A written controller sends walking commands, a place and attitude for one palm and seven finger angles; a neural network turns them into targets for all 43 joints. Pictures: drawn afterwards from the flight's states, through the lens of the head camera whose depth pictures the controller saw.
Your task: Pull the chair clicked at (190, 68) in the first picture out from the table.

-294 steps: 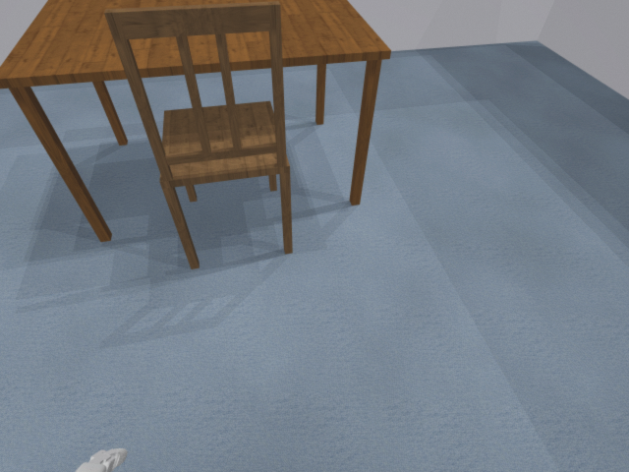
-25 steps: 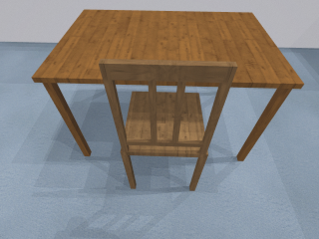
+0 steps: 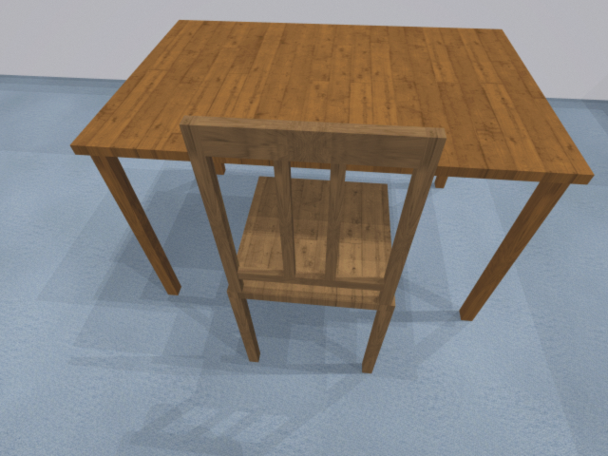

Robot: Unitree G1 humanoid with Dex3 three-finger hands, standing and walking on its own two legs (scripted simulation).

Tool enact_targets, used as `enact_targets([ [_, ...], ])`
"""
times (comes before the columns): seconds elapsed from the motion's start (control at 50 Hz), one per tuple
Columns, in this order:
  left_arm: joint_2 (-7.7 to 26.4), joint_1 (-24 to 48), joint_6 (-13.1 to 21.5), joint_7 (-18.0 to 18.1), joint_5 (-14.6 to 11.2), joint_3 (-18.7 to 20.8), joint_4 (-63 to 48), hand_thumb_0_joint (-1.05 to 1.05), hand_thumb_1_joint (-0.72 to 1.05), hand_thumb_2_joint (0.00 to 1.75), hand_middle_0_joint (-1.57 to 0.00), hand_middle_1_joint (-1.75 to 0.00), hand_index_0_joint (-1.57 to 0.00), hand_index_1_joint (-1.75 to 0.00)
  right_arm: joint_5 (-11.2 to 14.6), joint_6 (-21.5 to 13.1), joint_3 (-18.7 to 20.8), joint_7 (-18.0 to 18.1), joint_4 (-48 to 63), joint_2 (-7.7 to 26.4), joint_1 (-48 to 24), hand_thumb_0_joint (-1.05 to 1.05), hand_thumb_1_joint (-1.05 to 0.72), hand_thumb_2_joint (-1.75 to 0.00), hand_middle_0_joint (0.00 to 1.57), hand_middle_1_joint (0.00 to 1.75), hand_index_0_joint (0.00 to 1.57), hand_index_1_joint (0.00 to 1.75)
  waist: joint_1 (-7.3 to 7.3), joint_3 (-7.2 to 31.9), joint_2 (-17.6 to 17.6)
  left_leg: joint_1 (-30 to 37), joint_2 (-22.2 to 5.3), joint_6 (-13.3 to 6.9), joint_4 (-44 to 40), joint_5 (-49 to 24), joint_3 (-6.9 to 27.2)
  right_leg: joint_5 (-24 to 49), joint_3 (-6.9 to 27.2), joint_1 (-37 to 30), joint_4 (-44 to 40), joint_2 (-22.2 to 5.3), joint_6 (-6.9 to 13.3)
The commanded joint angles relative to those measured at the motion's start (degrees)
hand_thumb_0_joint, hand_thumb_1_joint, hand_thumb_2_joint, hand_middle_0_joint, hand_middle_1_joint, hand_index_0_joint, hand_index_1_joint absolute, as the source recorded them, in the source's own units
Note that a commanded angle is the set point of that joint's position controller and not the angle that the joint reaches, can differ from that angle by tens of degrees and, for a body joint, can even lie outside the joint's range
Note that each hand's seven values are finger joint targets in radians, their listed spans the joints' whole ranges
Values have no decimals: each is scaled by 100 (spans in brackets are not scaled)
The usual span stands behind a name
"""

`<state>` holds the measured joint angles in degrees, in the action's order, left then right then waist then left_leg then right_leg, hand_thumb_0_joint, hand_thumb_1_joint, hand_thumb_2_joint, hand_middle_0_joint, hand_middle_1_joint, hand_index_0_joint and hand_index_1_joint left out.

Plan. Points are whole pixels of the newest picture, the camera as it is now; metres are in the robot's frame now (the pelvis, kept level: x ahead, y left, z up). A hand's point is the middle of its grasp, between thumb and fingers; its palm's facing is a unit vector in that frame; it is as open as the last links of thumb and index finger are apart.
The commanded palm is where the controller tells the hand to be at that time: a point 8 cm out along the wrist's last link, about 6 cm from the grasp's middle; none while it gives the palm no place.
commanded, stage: come to a stop and stand still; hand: left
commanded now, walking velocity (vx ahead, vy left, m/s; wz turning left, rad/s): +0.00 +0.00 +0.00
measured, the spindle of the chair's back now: (286, 225) +0.53 +0.08 -0.06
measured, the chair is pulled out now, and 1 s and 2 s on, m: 0.00 0.00 0.00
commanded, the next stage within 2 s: look again from close up in 0.94 s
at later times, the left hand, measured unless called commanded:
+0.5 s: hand out of the picture +0.00 +0.19 -0.17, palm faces +0.05 -0.98 -0.19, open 7.4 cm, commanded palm none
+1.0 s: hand out of the picture -0.01 +0.19 -0.17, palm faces +0.05 -0.99 -0.16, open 7.4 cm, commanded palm none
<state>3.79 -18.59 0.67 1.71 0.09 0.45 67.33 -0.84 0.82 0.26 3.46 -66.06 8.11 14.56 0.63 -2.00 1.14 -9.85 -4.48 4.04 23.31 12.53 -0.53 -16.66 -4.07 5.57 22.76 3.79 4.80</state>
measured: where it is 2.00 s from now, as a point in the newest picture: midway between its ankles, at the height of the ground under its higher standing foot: outside the picture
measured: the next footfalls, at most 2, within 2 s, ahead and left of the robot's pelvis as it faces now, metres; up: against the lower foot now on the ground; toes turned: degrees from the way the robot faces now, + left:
none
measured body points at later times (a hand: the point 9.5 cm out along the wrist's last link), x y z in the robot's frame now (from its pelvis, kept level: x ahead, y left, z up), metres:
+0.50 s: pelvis +0.01 +0.02 +0.00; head +0.02 +0.02 +0.45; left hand -0.01 +0.24 -0.16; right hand +0.00 -0.19 -0.17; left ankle +0.00 +0.17 -0.74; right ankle -0.05 -0.06 -0.74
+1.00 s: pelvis +0.01 +0.04 +0.00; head +0.02 +0.04 +0.45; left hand -0.02 +0.25 -0.16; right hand +0.00 -0.17 -0.16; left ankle +0.00 +0.17 -0.74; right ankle -0.05 -0.06 -0.74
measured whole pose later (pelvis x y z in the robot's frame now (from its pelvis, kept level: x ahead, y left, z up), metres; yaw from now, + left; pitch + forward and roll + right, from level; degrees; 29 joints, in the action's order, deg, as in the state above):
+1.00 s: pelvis +0.01 +0.04 +0.00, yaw -1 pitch -1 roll +1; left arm 6.5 -17.3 0.4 1.8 0.5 0.6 66.6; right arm -0.8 0.0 -0.5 3.0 -66.1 7.5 15.8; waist 0.5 -2.1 -0.3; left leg -7.6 -1.0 0.9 21.3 12.6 -2.5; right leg -16.8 -2.4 4.2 22.1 0.2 1.5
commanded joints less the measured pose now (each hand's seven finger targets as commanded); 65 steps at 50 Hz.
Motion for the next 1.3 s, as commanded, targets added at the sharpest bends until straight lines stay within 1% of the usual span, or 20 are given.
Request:
enact_targets([
  [0.0, 765, -485, 66, 76, 26, 110, -107, 0, 90, 90, -20, -30, -20, -30, 46, -44, 24, -7, 123, 209, 367, 0, -90, -90, 20, 30, 20, 30, -46, -301, -394, 201, -43, -322, -31, -669, -29, 2296, 819, 445, -645, -1018, -503],
  [0.18, 800, -491, 66, 71, 21, 113, -121, 0, 90, 90, -20, -30, -20, -30, 29, -86, 8, -1, 164, 316, 332, 0, -90, -90, 20, 30, 20, 30, -33, -90, -236, 304, -96, -335, -82, -999, 36, 2544, 740, 234, -458, -1003, -424],
  [0.34, 806, -363, 33, 51, 29, 87, -169, 0, 90, 90, -20, -30, -20, -30, 21, -111, -9, -20, 163, 388, 311, 0, -90, -90, 20, 30, 20, 30, -12, -275, -81, 347, -146, -399, -287, -1088, 160, 1729, 716, 402, -476, -927, -291],
  [0.46, 854, -284, 30, 48, 26, 84, -207, 0, 90, 90, -20, -30, -20, -30, 20, -129, -17, -43, 147, 426, 360, 0, -90, -90, 20, 30, 20, 30, 0, -249, -174, 347, -151, -428, -371, -1101, 199, 1479, 668, 354, -488, -925, -301],
  [0.56, 886, -267, 42, 54, 27, 86, -223, 0, 90, 90, -20, -30, -20, -30, 22, -149, -21, -52, 130, 427, 401, 0, -90, -90, 20, 30, 20, 30, -2, -135, -163, 373, -133, -441, -372, -1240, 220, 1650, 646, 254, -446, -954, -304],
  [0.6, 897, -289, 48, 54, 35, 94, -238, 0, 90, 90, -20, -30, -20, -30, 38, -151, -17, -52, 126, 401, 407, 0, -90, -90, 20, 30, 20, 30, 8, -153, -298, 372, -136, -448, -360, -1220, 188, 1743, 608, 233, -459, -956, -315],
  [0.72, 858, -282, 32, 60, 40, 86, -218, 0, 90, 90, -20, -30, -20, -30, 24, -153, -10, -53, 115, 397, 428, 0, -90, -90, 20, 30, 20, 30, -6, -242, -96, 357, -108, -461, -405, -1180, 236, 1480, 635, 325, -478, -954, -311],
  [0.8, 869, -315, 42, 65, 47, 91, -209, 0, 90, 90, -20, -30, -20, -30, 38, -158, -9, -48, 117, 384, 450, 0, -90, -90, 20, 30, 20, 30, -5, -224, -209, 404, -120, -478, -386, -1232, 218, 1593, 602, 302, -482, -956, -318],
  [0.84, 854, -310, 32, 67, 44, 83, -183, 0, 90, 90, -20, -30, -20, -30, 29, -159, -13, -50, 117, 392, 448, 0, -90, -90, 20, 30, 20, 30, -13, -230, -62, 407, -114, -477, -414, -1208, 247, 1451, 620, 334, -475, -958, -317],
  [0.9, 845, -347, 34, 61, 51, 86, -176, 0, 90, 90, -20, -30, -20, -30, 43, -157, -15, -50, 130, 381, 459, 0, -90, -90, 20, 30, 20, 30, -1, -340, -197, 367, -116, -496, -442, -1099, 244, 1322, 591, 384, -529, -946, -330],
  [1.0, 835, -390, 39, 60, 54, 80, -160, 0, 90, 90, -20, -30, -20, -30, 46, -158, -13, -53, 141, 382, 461, 0, -90, -90, 20, 30, 20, 30, -4, -306, -155, 380, -103, -501, -443, -1071, 249, 1268, 597, 381, -546, -949, -329],
  [1.02, 1018, -679, 317, 285, 164, 9, -171, 0, 90, 90, -20, -30, -20, -30, 80, -297, 13, -189, 569, 654, -177, 0, -90, -90, 20, 30, 20, 30, 182, -361, -366, -300, -116, -361, 1117, -1473, -85, 4249, 1024, 526, -393, -1343, -575],
  [1.04, 1234, -571, 329, 270, 121, 95, -431, 0, 90, 90, -20, -30, -20, -30, 42, -243, 18, -210, 786, 303, 182, 0, -90, -90, 20, 30, 20, 30, -157, -39, -591, -513, 104, -455, 1002, 283, 42, 4682, 1131, 135, -79, -1551, -357],
  [1.06, 1161, -329, 323, 222, 101, 55, -509, 0, 90, 90, -20, -30, -20, -30, 22, -237, 51, -192, 705, 313, 386, 0, -90, -90, 20, 30, 20, 30, -255, 112, -187, -454, 124, -498, 749, 326, -22, 4328, 967, 46, 100, -1505, -197],
  [1.08, 1108, -308, 318, 207, 86, 26, -521, 0, 90, 90, -20, -30, -20, -30, 35, -250, 35, -203, 628, 316, 556, 0, -90, -90, 20, 30, 20, 30, -276, 306, -267, -328, 58, -478, 567, -83, 25, 3387, 822, 119, 171, -1296, -153],
  [1.1, 1061, -392, 299, 199, 103, 52, -592, 0, 90, 90, -20, -30, -20, -30, 5, -281, 41, -212, 640, 425, 703, 0, -90, -90, 20, 30, 20, 30, -237, 639, 28, -120, -14, -521, 606, -813, 65, 3106, 681, 57, 373, -1144, -142],
  [1.12, 1008, -432, 271, 194, 80, 52, -628, 0, 90, 90, -20, -30, -20, -30, 12, -292, 47, -195, 663, 511, 704, 0, -90, -90, 20, 30, 20, 30, -214, 789, -50, -6, -111, -571, 708, -1374, 171, 2638, 632, 74, 468, -1006, -156],
  [1.16, 928, -435, 189, 183, 75, 38, -632, 0, 90, 90, -20, -30, -20, -30, 22, -288, 52, -161, 669, 561, 621, 0, -90, -90, 20, 30, 20, 30, -153, 472, 139, -50, -172, -599, 658, -1648, 203, 1871, 568, 328, 440, -910, -178],
  [1.2, 915, -434, 129, 156, 98, 29, -655, 0, 90, 90, -20, -30, -20, -30, 26, -279, 28, -161, 705, 548, 507, 0, -90, -90, 20, 30, 20, 30, -79, -56, -37, -357, -171, -636, 486, -1316, 275, 1213, 571, 556, 306, -828, -209],
  [1.28, 954, -316, 56, 109, 81, 2, -718, 0, 90, 90, -20, -30, -20, -30, 32, -241, 22, -188, 728, 606, 422, 0, -90, -90, 20, 30, 20, 30, -71, -574, -244, -622, -75, -651, 114, -260, 373, 217, 643, 918, 140, -773, -250],
])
